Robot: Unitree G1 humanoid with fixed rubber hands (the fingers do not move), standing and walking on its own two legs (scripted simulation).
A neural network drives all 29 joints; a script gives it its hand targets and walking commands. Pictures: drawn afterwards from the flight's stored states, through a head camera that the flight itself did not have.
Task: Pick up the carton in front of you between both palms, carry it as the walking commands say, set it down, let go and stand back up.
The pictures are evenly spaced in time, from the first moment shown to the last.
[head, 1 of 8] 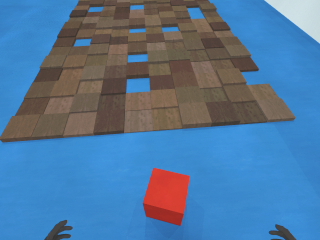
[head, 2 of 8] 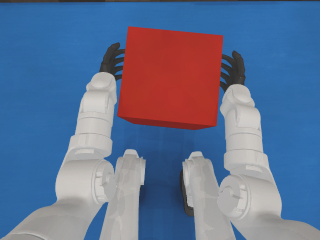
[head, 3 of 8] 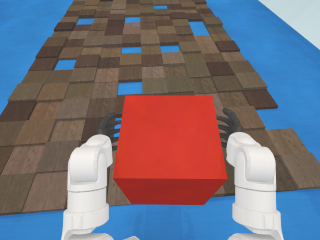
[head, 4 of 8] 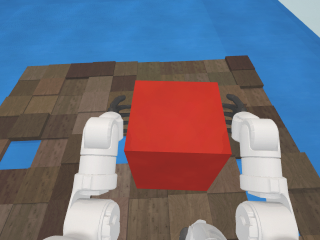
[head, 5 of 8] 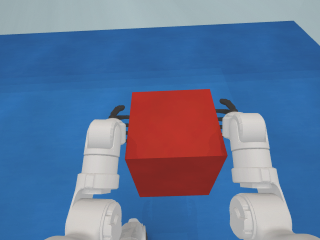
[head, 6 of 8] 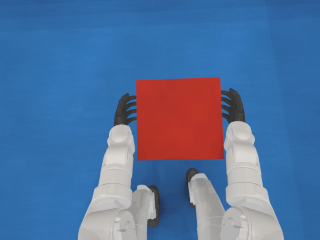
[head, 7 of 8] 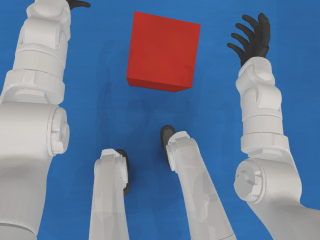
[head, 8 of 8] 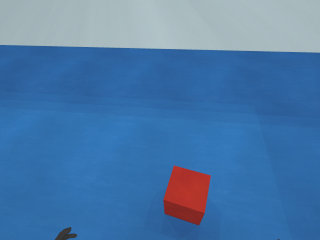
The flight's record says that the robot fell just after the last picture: no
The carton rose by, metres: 0.77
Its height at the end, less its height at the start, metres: +0.00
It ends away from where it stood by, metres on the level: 5.57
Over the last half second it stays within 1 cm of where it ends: yes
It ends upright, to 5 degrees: yes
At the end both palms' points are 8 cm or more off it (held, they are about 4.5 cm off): yes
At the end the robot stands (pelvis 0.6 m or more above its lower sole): yes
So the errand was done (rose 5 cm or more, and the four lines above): yes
